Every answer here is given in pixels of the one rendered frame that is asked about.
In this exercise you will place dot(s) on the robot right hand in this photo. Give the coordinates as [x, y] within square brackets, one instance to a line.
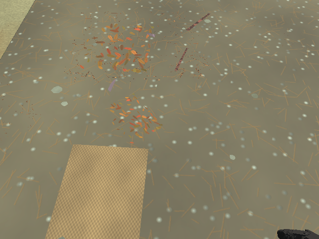
[296, 234]

